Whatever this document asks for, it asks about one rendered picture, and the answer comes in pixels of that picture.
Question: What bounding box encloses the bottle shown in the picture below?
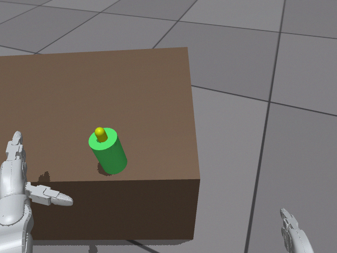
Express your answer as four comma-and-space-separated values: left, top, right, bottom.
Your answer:
88, 127, 127, 174

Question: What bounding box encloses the right robot hand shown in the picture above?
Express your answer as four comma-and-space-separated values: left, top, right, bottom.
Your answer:
280, 208, 314, 253

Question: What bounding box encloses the left robot arm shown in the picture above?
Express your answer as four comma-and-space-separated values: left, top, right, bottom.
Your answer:
0, 194, 34, 253

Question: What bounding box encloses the left robot hand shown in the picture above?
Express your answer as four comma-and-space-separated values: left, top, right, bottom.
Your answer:
0, 131, 73, 206

